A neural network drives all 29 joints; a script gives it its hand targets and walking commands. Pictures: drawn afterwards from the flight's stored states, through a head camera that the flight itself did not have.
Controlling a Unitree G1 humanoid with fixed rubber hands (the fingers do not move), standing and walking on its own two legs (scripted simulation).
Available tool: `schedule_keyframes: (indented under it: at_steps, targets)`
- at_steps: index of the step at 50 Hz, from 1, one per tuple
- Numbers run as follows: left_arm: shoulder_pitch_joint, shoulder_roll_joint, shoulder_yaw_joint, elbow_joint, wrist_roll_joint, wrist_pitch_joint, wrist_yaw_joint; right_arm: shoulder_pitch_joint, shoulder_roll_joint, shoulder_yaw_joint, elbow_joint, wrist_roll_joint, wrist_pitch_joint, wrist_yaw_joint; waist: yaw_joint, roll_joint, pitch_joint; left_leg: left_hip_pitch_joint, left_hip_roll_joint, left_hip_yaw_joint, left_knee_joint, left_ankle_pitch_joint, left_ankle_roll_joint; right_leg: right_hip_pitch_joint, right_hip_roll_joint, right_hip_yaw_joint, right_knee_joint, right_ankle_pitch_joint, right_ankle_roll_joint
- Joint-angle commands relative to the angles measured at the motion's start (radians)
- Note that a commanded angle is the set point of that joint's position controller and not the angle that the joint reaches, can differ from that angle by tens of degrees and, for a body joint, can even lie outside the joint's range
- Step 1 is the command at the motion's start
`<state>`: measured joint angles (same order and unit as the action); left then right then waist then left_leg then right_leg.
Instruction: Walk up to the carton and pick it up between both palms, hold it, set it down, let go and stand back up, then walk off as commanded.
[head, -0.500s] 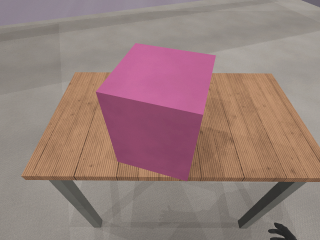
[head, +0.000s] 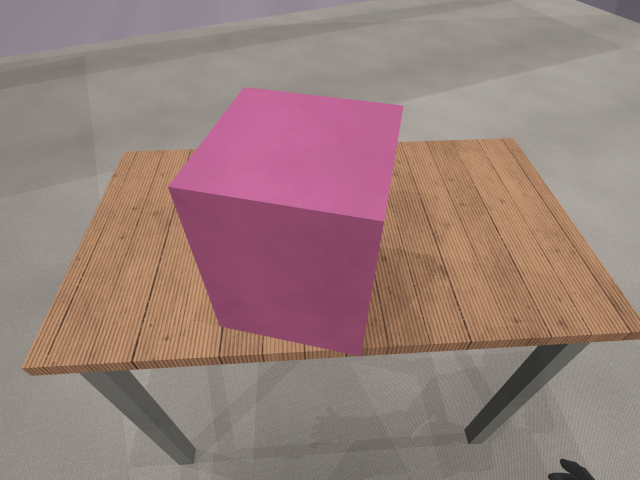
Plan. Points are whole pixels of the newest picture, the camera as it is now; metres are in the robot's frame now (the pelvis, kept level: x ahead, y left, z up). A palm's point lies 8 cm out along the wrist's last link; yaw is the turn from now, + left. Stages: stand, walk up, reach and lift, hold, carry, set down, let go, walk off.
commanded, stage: walk up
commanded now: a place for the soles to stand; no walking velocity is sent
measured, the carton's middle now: (303, 225) +0.43 +0.02 +0.08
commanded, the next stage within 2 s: reach and lift in 1.98 s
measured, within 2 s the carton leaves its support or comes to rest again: neither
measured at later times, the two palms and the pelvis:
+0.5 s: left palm out of the picture +0.09 +0.31 -0.11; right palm out of the picture +0.07 -0.33 -0.10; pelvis +0.00 -0.01 -0.01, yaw -2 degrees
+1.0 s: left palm out of the picture +0.13 +0.30 -0.10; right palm out of the picture +0.05 -0.33 -0.10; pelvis +0.00 +0.00 -0.01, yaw -7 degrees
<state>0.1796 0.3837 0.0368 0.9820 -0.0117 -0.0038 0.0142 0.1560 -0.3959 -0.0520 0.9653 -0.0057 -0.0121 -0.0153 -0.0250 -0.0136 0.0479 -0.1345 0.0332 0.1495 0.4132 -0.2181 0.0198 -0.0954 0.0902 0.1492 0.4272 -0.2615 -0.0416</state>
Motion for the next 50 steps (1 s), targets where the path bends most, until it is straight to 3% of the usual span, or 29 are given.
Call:
schedule_keyframes:
  at_steps: [1,4,5,7,9,11,16,17,20,21,23,24,26,28,30,32,33,36,37,38,39,40,41,44,46,47,48,49,50]
  targets:
    - [-0.014,0.200,0.043,-0.051,0.014,-0.013,0.010,-0.036,-0.198,-0.042,-0.075,0.005,-0.018,-0.009,0.003,-0.051,-0.056,0.140,0.179,-0.145,-0.049,0.134,0.058,-0.145,-0.153,0.109,-0.058,0.255,-0.012]
    - [-0.010,0.176,0.042,-0.056,0.004,-0.007,0.009,-0.041,-0.196,-0.039,-0.068,-0.001,-0.010,-0.008,0.012,0.054,-0.012,0.085,0.166,-0.132,-0.067,0.068,0.058,-0.146,-0.155,0.123,-0.056,0.212,-0.014]
    - [-0.023,0.203,0.041,-0.062,0.005,-0.006,0.009,-0.034,-0.204,-0.039,-0.072,0.000,-0.010,-0.009,-0.004,-0.007,0.000,0.067,0.163,-0.146,-0.060,0.027,0.055,-0.169,-0.152,0.126,-0.063,0.187,-0.020]
    - [-0.018,0.198,0.044,-0.067,0.007,-0.005,0.010,-0.042,-0.197,-0.045,-0.076,0.002,-0.010,-0.008,0.000,-0.031,-0.003,0.094,0.167,-0.163,-0.070,-0.011,0.066,-0.205,-0.157,0.168,-0.058,0.149,-0.021]
    - [-0.007,0.178,0.034,-0.070,-0.001,-0.005,0.006,-0.046,-0.209,-0.046,-0.080,0.000,-0.010,-0.004,0.005,0.039,-0.003,0.087,0.163,-0.144,-0.072,-0.026,0.067,-0.194,-0.155,0.170,-0.058,0.132,-0.025]
    - [-0.023,0.203,0.045,-0.085,0.005,-0.012,0.008,-0.036,-0.212,-0.050,-0.090,-0.004,-0.016,-0.003,-0.003,-0.017,-0.026,0.120,0.165,-0.139,-0.060,-0.016,0.066,-0.217,-0.150,0.169,-0.049,0.139,-0.029]
    - [0.004,0.186,0.049,-0.086,0.009,-0.007,0.007,-0.026,-0.213,-0.052,-0.079,0.001,-0.014,-0.004,0.000,0.017,0.019,0.089,0.204,-0.145,-0.056,0.029,0.091,-0.219,-0.128,0.133,0.010,0.176,-0.015]
    - [0.023,0.194,0.049,-0.083,0.002,-0.003,0.006,-0.028,-0.226,-0.061,-0.094,-0.007,-0.011,-0.005,0.002,0.060,-0.017,0.071,0.221,-0.153,-0.046,0.024,0.114,-0.195,-0.117,0.124,0.047,0.138,-0.008]
    - [0.025,0.204,0.055,-0.091,0.013,-0.001,0.009,-0.021,-0.218,-0.056,-0.102,-0.004,-0.009,-0.004,-0.012,0.021,-0.044,0.093,0.242,-0.150,-0.009,0.066,0.129,-0.199,-0.121,0.127,0.058,0.157,-0.019]
    - [0.018,0.204,0.052,-0.102,0.013,-0.003,0.009,-0.038,-0.210,-0.055,-0.119,-0.007,-0.006,-0.002,-0.002,0.055,-0.029,0.076,0.223,-0.135,0.006,0.057,0.109,-0.199,-0.130,0.150,0.034,0.176,-0.015]
    - [0.000,0.220,0.054,-0.114,0.014,-0.008,0.012,-0.053,-0.192,-0.051,-0.131,0.007,0.002,0.001,-0.008,-0.021,-0.020,0.082,0.143,-0.111,0.055,-0.006,0.077,-0.233,-0.156,0.244,-0.044,0.171,-0.036]
    - [-0.005,0.226,0.052,-0.119,0.012,-0.011,0.013,-0.051,-0.190,-0.048,-0.128,0.011,0.006,0.005,0.001,-0.026,-0.005,0.096,0.095,-0.114,0.072,-0.031,0.040,-0.276,-0.184,0.310,-0.101,0.170,-0.051]
    - [-0.001,0.234,0.051,-0.119,0.005,-0.011,0.015,-0.032,-0.199,-0.056,-0.127,0.010,0.006,0.003,0.004,-0.045,0.024,0.077,0.056,-0.142,0.068,-0.062,0.023,-0.260,-0.201,0.394,-0.139,0.202,-0.063]
    - [-0.030,0.207,0.040,-0.120,-0.002,-0.013,0.014,-0.012,-0.196,-0.055,-0.117,0.008,-0.006,-0.001,-0.012,-0.102,-0.002,0.129,0.089,-0.151,0.018,-0.024,0.026,-0.272,-0.179,0.313,-0.120,0.221,-0.074]
    - [-0.021,0.189,0.033,-0.121,-0.008,-0.013,0.011,0.016,-0.212,-0.063,-0.115,-0.002,-0.017,-0.006,-0.015,0.005,-0.043,0.166,0.136,-0.169,-0.004,0.062,0.053,-0.255,-0.158,0.278,-0.063,0.249,-0.011]
    - [-0.005,0.184,0.035,-0.113,-0.004,-0.011,0.014,0.019,-0.225,-0.060,-0.114,0.003,-0.021,-0.008,-0.015,0.014,-0.061,0.163,0.244,-0.196,-0.057,0.118,0.108,-0.217,-0.104,0.137,0.061,0.233,0.005]
    - [0.016,0.205,0.050,-0.106,0.004,-0.008,0.018,0.024,-0.227,-0.061,-0.112,-0.001,-0.017,-0.007,-0.014,0.009,-0.069,0.127,0.274,-0.215,-0.045,0.186,0.142,-0.173,-0.096,0.120,0.124,0.222,0.027]
    - [0.051,0.193,0.051,-0.124,0.012,0.005,0.019,0.011,-0.228,-0.060,-0.137,-0.007,-0.010,-0.004,0.003,0.084,-0.060,0.082,0.364,-0.236,-0.065,0.207,0.214,-0.201,-0.076,0.047,0.232,-0.015,0.012]
    - [0.083,0.190,0.055,-0.120,0.018,0.007,0.014,-0.010,-0.232,-0.059,-0.156,-0.013,-0.010,-0.003,0.017,0.157,-0.028,0.032,0.389,-0.209,-0.058,0.166,0.206,-0.186,-0.100,0.023,0.191,-0.080,0.020]
    - [0.090,0.180,0.051,-0.122,0.025,0.002,0.012,-0.045,-0.223,-0.049,-0.167,-0.023,-0.006,0.002,0.045,0.119,-0.027,-0.022,0.347,-0.184,-0.027,0.158,0.164,-0.122,-0.113,0.051,0.109,-0.042,-0.004]
    - [0.085,0.208,0.056,-0.130,0.023,-0.002,0.010,-0.045,-0.204,-0.043,-0.179,-0.010,-0.003,0.007,0.035,0.052,0.022,-0.066,0.253,-0.100,0.039,0.057,0.081,-0.124,-0.148,0.132,-0.018,0.105,-0.015]
    - [0.019,0.235,0.056,-0.141,0.024,-0.007,0.012,-0.025,-0.205,-0.043,-0.176,0.002,0.004,0.011,0.001,-0.043,0.009,-0.025,0.134,-0.072,0.132,-0.028,0.021,-0.164,-0.182,0.284,-0.117,0.144,-0.036]
    - [0.000,0.257,0.052,-0.156,0.014,-0.016,0.012,-0.018,-0.205,-0.046,-0.176,0.015,0.009,0.011,0.001,-0.073,0.046,0.006,0.048,-0.105,0.160,-0.102,-0.008,-0.244,-0.224,0.394,-0.154,0.182,-0.086]
    - [0.033,0.277,0.042,-0.152,0.016,-0.038,0.036,-0.024,-0.198,-0.050,-0.152,0.007,0.031,0.012,0.025,-0.049,-0.004,-0.146,0.022,-0.232,0.224,-0.304,-0.012,-0.054,-0.305,0.513,-0.134,0.380,-0.134]
    - [-0.003,0.246,0.038,-0.171,0.012,-0.040,0.053,0.024,-0.168,-0.043,-0.123,0.013,0.027,0.002,0.020,-0.140,-0.039,-0.182,0.041,-0.265,0.239,-0.278,-0.006,0.048,-0.338,0.395,-0.055,0.573,-0.157]
    - [-0.006,0.236,0.039,-0.182,0.007,-0.038,0.051,0.022,-0.175,-0.047,-0.123,0.005,0.020,-0.005,0.014,-0.105,-0.041,-0.160,0.039,-0.281,0.218,-0.240,-0.003,0.020,-0.334,0.369,-0.037,0.600,-0.140]
    - [0.003,0.218,0.040,-0.189,0.009,-0.040,0.053,0.009,-0.192,-0.053,-0.115,0.000,0.019,-0.008,0.025,-0.112,-0.038,-0.161,0.045,-0.277,0.169,-0.189,-0.004,0.048,-0.325,0.357,-0.030,0.667,-0.091]
    - [-0.024,0.249,0.044,-0.192,0.003,-0.035,0.051,0.018,-0.179,-0.048,-0.121,0.007,0.016,-0.010,0.000,-0.100,-0.079,-0.053,0.053,-0.255,0.081,-0.100,-0.003,0.004,-0.316,0.294,0.001,0.668,-0.076]
    - [-0.039,0.223,0.032,-0.195,-0.010,-0.030,0.049,0.036,-0.189,-0.046,-0.108,-0.002,0.007,-0.009,-0.012,-0.046,-0.084,0.022,0.060,-0.247,-0.040,0.069,0.004,-0.051,-0.265,0.246,0.014,0.599,-0.023]
